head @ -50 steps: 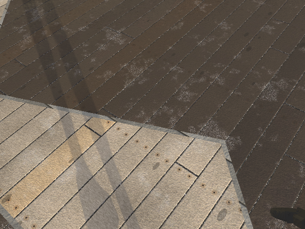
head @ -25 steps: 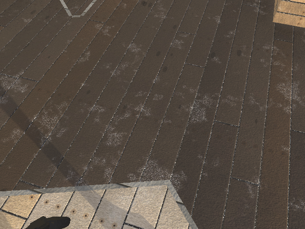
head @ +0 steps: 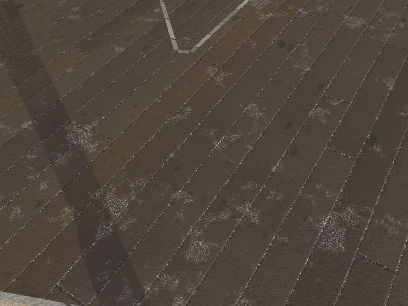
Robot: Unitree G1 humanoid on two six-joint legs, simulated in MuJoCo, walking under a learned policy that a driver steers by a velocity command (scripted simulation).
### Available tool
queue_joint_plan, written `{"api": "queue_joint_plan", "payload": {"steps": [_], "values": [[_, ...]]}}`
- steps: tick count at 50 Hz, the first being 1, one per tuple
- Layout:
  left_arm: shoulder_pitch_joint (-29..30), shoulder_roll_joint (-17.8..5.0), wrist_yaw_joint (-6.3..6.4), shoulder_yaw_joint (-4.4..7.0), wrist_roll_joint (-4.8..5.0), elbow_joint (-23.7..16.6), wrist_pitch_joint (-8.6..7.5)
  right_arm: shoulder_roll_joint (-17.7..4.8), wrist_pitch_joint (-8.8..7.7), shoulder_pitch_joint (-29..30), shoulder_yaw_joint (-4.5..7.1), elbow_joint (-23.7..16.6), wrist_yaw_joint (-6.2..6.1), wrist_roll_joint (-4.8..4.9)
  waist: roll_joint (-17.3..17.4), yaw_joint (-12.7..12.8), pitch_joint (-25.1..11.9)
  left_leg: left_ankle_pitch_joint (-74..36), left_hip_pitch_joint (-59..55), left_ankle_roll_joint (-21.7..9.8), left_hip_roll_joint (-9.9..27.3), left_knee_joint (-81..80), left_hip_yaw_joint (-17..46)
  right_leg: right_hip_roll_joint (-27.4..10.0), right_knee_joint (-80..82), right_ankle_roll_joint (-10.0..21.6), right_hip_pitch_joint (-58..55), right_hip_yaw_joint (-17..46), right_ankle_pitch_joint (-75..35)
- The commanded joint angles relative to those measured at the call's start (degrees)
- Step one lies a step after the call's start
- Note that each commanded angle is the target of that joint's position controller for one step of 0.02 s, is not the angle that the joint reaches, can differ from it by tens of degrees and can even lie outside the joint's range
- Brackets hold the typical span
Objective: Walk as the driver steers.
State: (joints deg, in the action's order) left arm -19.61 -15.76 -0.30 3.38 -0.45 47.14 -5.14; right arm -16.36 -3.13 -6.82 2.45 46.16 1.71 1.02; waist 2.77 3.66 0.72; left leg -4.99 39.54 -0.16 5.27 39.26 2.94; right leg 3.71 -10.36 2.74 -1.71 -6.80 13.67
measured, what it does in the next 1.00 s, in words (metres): walks ahead, turning left: left foot, then right foot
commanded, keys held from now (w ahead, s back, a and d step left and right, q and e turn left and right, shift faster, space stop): w+q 1.00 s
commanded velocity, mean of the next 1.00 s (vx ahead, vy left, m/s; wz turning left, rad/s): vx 0.50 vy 0.00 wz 0.54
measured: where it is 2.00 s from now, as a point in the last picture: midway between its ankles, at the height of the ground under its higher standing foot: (146, 190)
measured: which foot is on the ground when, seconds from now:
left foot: up 0.00-0.14, down 0.16-0.64, up 0.66-1.00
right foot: down 0.00-0.16, up 0.18-0.60, down 0.62-1.00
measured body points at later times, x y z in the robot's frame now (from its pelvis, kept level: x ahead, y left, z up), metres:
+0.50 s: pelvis +0.29 +0.06 +0.00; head +0.33 +0.08 +0.45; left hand +0.43 +0.36 -0.08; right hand +0.43 -0.21 -0.11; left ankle +0.23 +0.13 -0.74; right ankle +0.52 -0.07 -0.69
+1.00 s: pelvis +0.56 +0.11 +0.00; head +0.59 +0.14 +0.45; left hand +0.42 +0.37 -0.12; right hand +0.87 +0.02 -0.08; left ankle +0.61 +0.33 -0.69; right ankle +0.54 -0.03 -0.74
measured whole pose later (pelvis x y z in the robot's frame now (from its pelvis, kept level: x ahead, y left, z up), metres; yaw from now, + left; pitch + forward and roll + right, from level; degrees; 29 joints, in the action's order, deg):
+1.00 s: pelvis +0.56 +0.11 +0.00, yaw +35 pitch +1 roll -2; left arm -18.6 -16.7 0.1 4.2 0.0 47.7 -4.7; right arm -17.1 -0.9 -7.6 4.0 36.1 1.7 1.3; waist 2.3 5.1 2.5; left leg 1.8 39.3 -0.1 5.5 44.5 2.0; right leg 0.3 -14.4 0.0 -0.4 -10.3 15.8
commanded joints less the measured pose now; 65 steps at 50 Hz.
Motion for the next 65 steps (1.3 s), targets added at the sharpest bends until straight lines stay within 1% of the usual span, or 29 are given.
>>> {"api": "queue_joint_plan", "payload": {"steps": [1,5,7,8,9,10,11,12,14,17,22,26,30,31,32,33,34,37,42,49,52,55,56,57,58,59,60,62,65], "values": [[-0.64,-9.10,0.56,2.28,0.50,-1.53,-0.06,-2.43,-0.89,7.77,0.10,-6.22,1.04,0.11,-4.38,1.10,4.22,-0.88,0.67,-1.27,-0.61,-4.29,-1.37,-17.58,3.08,6.66,0.18,2.43,-19.23],[0.01,-10.97,1.47,2.86,0.92,-1.04,1.93,-4.13,-0.85,7.38,0.89,-8.64,2.43,0.01,-6.96,-1.02,1.67,10.62,-3.20,-4.48,-4.49,-5.86,-6.55,-19.09,-6.95,4.39,-6.85,-0.37,-44.35],[1.31,-11.97,2.43,2.99,0.87,-1.71,3.10,-7.88,-0.51,-3.84,3.15,-6.64,2.15,0.07,-7.96,-7.48,-5.50,12.38,-18.97,-7.37,-9.03,-7.50,-9.23,-17.28,-23.51,2.03,-4.41,-3.02,-58.51],[1.22,-11.53,2.96,2.58,0.56,-2.70,2.99,-11.91,-0.18,-13.54,5.06,-4.66,1.24,0.19,-4.87,-12.02,-10.89,9.99,-36.43,-10.37,-6.08,-8.91,-2.09,-15.30,-38.34,-0.16,7.25,-3.30,-48.07],[-4.71,-3.58,1.76,-0.09,-1.29,-5.46,1.33,-18.31,0.00,-16.93,6.49,-4.48,0.46,0.47,9.57,-7.75,-17.72,14.80,-60.20,-21.34,9.56,-9.90,27.69,-4.91,-60.68,-4.38,34.44,-1.52,-0.80],[-1.49,-5.50,0.71,-0.24,-0.08,-5.49,-1.19,-14.84,-0.23,-18.32,5.33,-5.30,0.32,0.47,6.59,-10.05,-24.81,21.09,-66.28,-25.05,14.32,-19.38,45.76,-0.24,-68.98,-4.03,43.94,10.79,20.13],[4.74,-8.92,-0.11,0.79,2.41,-7.23,-2.64,-11.74,-0.43,-16.50,4.43,-5.14,0.14,-0.06,3.57,-11.31,-16.95,20.63,-61.38,-21.27,12.16,-20.99,36.51,-4.12,-69.51,-2.69,49.22,13.30,15.81],[7.24,-8.45,-0.10,0.47,2.47,-8.16,-3.39,-10.22,-0.60,-13.03,4.04,-5.72,-0.03,0.04,-0.23,-9.47,-10.74,17.42,-52.44,-18.97,9.70,-21.48,29.06,-6.70,-64.86,-1.95,48.64,12.42,10.73],[7.37,-8.77,0.63,1.24,0.20,-7.82,-2.85,-7.07,-0.50,-6.67,2.92,-7.64,-0.35,-0.57,-2.05,-4.74,-3.98,6.65,-36.36,-16.85,5.69,-24.01,20.06,-9.87,-56.00,-2.95,41.07,11.78,5.95],[5.49,-6.76,0.78,1.10,-0.45,-8.16,-0.87,-7.79,-0.65,-5.34,3.20,-8.60,-0.95,-0.67,-0.08,-2.27,-2.81,-0.84,-26.90,-17.39,3.37,-26.50,15.35,-9.90,-49.56,-5.50,35.96,10.33,3.08],[16.19,-3.71,0.59,-0.15,-0.32,-11.17,-0.84,-9.85,-0.17,-9.31,3.97,-7.33,-2.34,0.17,1.26,-6.12,-1.01,3.67,-22.10,-13.11,-1.43,-25.60,10.06,-6.05,-27.71,-7.17,31.41,9.04,-15.76],[20.85,-5.75,-0.42,0.44,0.90,-12.71,-1.62,-9.60,0.65,-13.15,3.99,-6.04,-2.72,0.68,2.39,-7.75,-1.05,10.55,-26.72,-11.71,0.75,-21.86,15.92,-4.05,-19.48,-6.42,28.76,11.00,-17.73],[13.47,-8.65,-0.59,2.11,0.89,-11.08,-2.61,-8.25,1.15,-11.90,3.76,-6.69,-2.84,0.20,4.30,-2.79,-3.03,8.73,-30.04,-8.93,0.89,-12.59,20.51,-4.04,-14.79,-2.36,18.70,10.62,-10.84],[7.03,-10.69,-0.19,2.93,-0.08,-10.25,-2.92,-5.47,0.95,-11.79,2.72,-7.40,-2.57,-0.19,2.07,0.35,-8.75,9.30,-26.69,-7.06,-2.17,-2.35,17.61,-8.80,-15.60,0.50,6.99,14.14,-9.68],[-0.23,-15.37,0.26,4.06,-1.26,-9.51,-2.71,-1.72,0.56,-17.04,1.55,-8.68,-2.53,0.07,-9.38,0.45,-17.69,23.20,-11.43,-3.09,-9.40,16.63,9.98,-21.54,-14.76,7.30,-13.64,31.88,-3.30],[-3.40,-15.20,-0.30,4.33,-0.05,-7.57,-1.83,-3.12,0.13,-20.19,1.21,-9.68,-2.51,1.01,-22.89,-0.44,-20.42,40.06,2.11,-1.52,-9.60,29.72,6.66,-29.05,-8.81,12.50,-19.36,52.70,11.81],[-0.54,-10.00,-0.22,2.97,0.57,-8.76,-1.56,-8.58,0.31,-16.87,2.53,-8.68,-2.55,1.32,-14.41,0.86,-12.69,35.63,6.29,-0.99,-6.03,34.98,7.94,-27.00,-6.73,10.40,-13.49,48.38,19.59],[6.03,-5.57,0.20,1.34,-0.29,-8.56,-0.71,-8.17,1.08,-8.27,3.25,-10.59,-2.24,-0.08,-7.42,-0.90,-0.74,25.12,3.10,-0.52,-1.01,31.11,4.80,-19.79,-3.56,6.55,4.19,27.22,2.55],[6.55,-7.14,0.24,2.10,0.13,-6.22,-1.56,-4.01,2.27,-6.71,2.52,-12.33,-1.63,0.29,-7.78,-2.52,0.98,19.27,2.18,0.82,1.32,23.09,2.84,-18.99,1.26,8.27,8.22,14.68,-10.25],[4.15,-10.26,0.69,2.90,0.70,-3.26,-0.35,-2.09,1.29,3.39,1.51,-14.74,0.56,0.30,-5.84,0.82,2.84,3.66,-1.25,-0.23,0.11,2.73,-2.38,-17.86,1.47,5.93,4.11,1.77,-17.68],[2.48,-11.79,0.64,3.42,1.63,-1.94,0.58,-2.74,1.36,6.50,1.71,-16.52,1.44,0.48,-6.14,0.97,4.04,7.29,-1.92,-2.21,-0.97,-1.80,-4.39,-19.58,-0.60,4.86,-0.71,-0.49,-23.06],[2.81,-13.69,1.28,3.80,2.59,-1.60,1.85,-5.98,1.34,-0.93,3.63,-15.69,1.56,-0.87,-7.90,-4.73,-1.42,12.79,-16.27,-5.73,-7.37,-6.03,-8.20,-18.49,-16.61,2.76,-1.47,-2.87,-53.94],[2.94,-12.75,1.34,3.20,2.72,-1.34,1.88,-8.14,1.23,-9.37,4.98,-13.45,0.91,-0.92,-6.35,-9.70,-5.94,4.10,-30.00,-7.70,-8.82,-11.37,-7.36,-16.39,-27.06,0.84,3.68,-4.05,-52.09],[1.77,-9.04,1.07,1.61,0.51,-2.45,1.32,-11.99,1.68,-15.94,5.77,-11.96,-0.49,-1.46,1.07,-11.60,-12.50,-15.75,-48.60,-10.83,0.61,-9.01,4.17,-13.03,-43.64,-1.97,18.17,-3.99,-25.84],[-6.77,-3.02,-0.30,-1.10,-0.70,-3.11,0.41,-15.99,1.35,-12.81,4.91,-13.28,-0.97,-2.58,12.89,-4.70,-23.52,-31.86,-65.02,-23.63,20.25,-8.83,31.25,-4.19,-64.44,-5.35,36.56,2.15,27.24],[-2.86,-9.94,-0.62,0.57,1.69,-0.25,0.20,-11.31,1.46,-15.50,4.18,-13.57,-0.76,-2.38,2.61,-10.69,-30.06,-30.03,-61.44,-23.25,19.55,-11.14,29.71,-4.95,-68.65,-5.00,34.68,12.91,26.09],[3.25,-10.74,-0.66,0.96,3.64,-2.39,0.49,-9.61,1.10,-12.24,3.38,-12.42,-0.45,-2.15,2.28,-10.12,-20.41,-31.24,-55.14,-20.41,16.71,-11.89,18.82,-7.16,-67.18,-4.61,38.89,12.51,23.16],[5.26,-8.90,0.47,0.78,2.05,-1.78,1.48,-6.37,0.39,-6.10,2.42,-10.89,-0.44,-1.23,-0.28,-5.86,-9.49,-22.76,-39.66,-15.46,11.42,-16.53,10.07,-10.25,-58.50,-5.05,37.18,10.96,16.18],[-1.70,-6.37,1.54,0.90,1.65,1.09,4.57,-4.45,-0.89,-0.33,1.92,-9.66,-0.39,-2.91,1.64,-0.53,-7.76,-22.11,-25.33,-14.95,9.42,-22.70,1.29,-9.85,-54.53,-7.13,24.75,10.53,8.49]]}}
